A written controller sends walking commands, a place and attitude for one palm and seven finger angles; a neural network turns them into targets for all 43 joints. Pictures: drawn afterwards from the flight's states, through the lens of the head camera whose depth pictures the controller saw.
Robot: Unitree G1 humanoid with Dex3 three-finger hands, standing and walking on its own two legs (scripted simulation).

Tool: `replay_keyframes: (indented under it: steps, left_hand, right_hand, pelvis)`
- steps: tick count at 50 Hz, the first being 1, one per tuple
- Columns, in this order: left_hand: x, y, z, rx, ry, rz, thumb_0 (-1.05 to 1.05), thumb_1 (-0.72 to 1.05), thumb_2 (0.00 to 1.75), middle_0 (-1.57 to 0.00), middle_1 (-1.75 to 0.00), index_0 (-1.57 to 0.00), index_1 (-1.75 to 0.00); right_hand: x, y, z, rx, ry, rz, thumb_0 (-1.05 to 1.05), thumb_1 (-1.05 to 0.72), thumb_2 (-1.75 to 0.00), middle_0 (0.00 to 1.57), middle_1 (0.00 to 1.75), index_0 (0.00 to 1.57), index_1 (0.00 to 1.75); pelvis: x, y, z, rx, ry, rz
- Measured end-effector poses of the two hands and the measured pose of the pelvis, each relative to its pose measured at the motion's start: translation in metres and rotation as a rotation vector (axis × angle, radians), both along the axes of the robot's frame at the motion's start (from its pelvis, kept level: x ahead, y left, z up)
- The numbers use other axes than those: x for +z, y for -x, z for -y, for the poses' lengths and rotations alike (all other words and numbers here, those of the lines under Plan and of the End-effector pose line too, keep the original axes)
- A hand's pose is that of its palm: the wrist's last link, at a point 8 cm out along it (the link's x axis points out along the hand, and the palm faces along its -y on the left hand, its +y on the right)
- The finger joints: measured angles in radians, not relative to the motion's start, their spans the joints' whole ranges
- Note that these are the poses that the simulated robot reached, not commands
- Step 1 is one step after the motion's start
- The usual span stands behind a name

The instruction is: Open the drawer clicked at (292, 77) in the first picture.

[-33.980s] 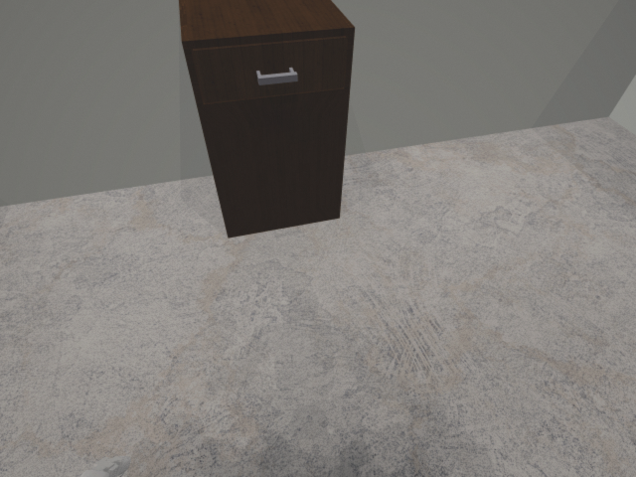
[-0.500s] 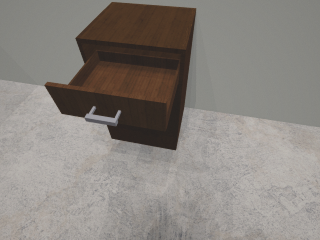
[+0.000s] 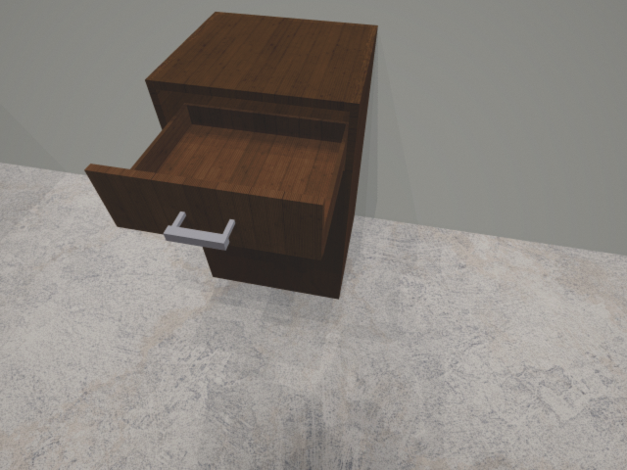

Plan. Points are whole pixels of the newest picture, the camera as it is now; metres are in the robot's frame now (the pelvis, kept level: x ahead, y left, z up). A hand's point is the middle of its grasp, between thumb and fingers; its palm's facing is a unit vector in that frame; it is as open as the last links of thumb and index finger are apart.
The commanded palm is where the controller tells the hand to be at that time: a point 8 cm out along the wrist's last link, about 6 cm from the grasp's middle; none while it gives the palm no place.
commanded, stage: look to check the result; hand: left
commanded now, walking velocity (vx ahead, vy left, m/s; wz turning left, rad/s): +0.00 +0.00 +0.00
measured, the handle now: (201, 229) +0.53 +0.25 -0.07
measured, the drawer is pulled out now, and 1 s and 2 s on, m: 0.30 0.30 0.30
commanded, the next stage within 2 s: stand and wait in 0.54 s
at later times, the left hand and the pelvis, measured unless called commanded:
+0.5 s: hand out of the picture +0.00 +0.16 -0.17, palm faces +0.04 -0.98 -0.18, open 7.4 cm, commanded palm none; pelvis +0.01 +0.00 +0.00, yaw +0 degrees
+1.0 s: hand out of the picture +0.01 +0.17 -0.17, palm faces +0.04 -0.98 -0.19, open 7.4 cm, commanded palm none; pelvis +0.02 +0.00 +0.00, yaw +0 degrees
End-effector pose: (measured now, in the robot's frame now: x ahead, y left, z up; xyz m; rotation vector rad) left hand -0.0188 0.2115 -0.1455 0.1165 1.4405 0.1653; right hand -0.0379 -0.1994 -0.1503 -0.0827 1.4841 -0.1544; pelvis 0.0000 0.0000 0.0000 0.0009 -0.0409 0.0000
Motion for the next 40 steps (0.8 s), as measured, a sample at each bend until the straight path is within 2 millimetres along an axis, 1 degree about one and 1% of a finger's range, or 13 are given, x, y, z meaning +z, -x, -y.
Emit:
replay_keyframes:
  steps: [5,11,27,33,40]
  left_hand:
    - [0.000,0.005,-0.002,0.007,-0.003,-0.018,0.00,0.91,0.90,-0.20,-0.30,-0.20,-0.30]
    - [0.001,0.005,-0.004,0.010,-0.005,-0.025,0.00,0.91,0.90,-0.20,-0.30,-0.20,-0.30]
    - [0.001,-0.014,-0.002,-0.002,-0.004,0.005,0.00,0.90,0.90,-0.20,-0.30,-0.20,-0.30]
    - [0.000,-0.020,-0.002,-0.005,-0.004,0.015,0.00,0.90,0.90,-0.20,-0.30,-0.20,-0.30]
    - [0.001,-0.022,-0.002,-0.005,-0.006,0.010,0.00,0.90,0.90,-0.20,-0.30,-0.20,-0.30]
  right_hand:
    - [0.001,0.003,-0.001,-0.002,0.003,-0.014,0.00,-0.91,-0.90,0.20,0.30,0.20,0.30]
    - [0.000,-0.002,-0.002,-0.001,0.002,-0.009,0.00,-0.91,-0.90,0.20,0.30,0.20,0.30]
    - [0.000,-0.029,-0.003,0.001,-0.001,0.041,0.00,-0.91,-0.90,0.20,0.30,0.20,0.30]
    - [0.000,-0.032,0.001,0.001,0.008,0.044,0.00,-0.91,-0.90,0.20,0.30,0.20,0.30]
    - [0.001,-0.031,0.003,0.004,0.011,0.028,0.00,-0.91,-0.90,0.20,0.30,0.20,0.30]
  pelvis:
    - [0.000,-0.001,-0.001,0.002,0.000,-0.004]
    - [0.000,-0.004,-0.003,0.002,-0.001,-0.006]
    - [0.001,-0.012,-0.002,-0.003,-0.002,-0.007]
    - [0.001,-0.014,-0.002,-0.003,-0.002,-0.006]
    - [0.001,-0.016,-0.001,-0.001,-0.001,-0.009]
